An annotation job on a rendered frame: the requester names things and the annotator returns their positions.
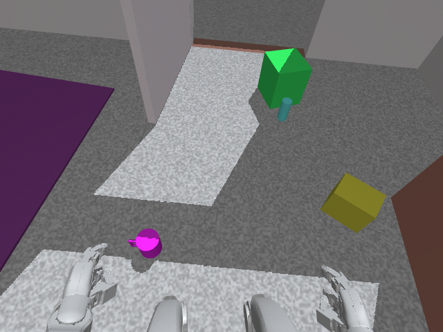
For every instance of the left robot hand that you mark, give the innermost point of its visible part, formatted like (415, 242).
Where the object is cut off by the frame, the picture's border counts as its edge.
(83, 277)

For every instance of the right robot hand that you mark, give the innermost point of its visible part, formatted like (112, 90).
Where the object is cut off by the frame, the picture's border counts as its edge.
(349, 310)

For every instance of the left robot arm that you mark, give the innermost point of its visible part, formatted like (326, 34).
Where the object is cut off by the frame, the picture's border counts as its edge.
(71, 314)

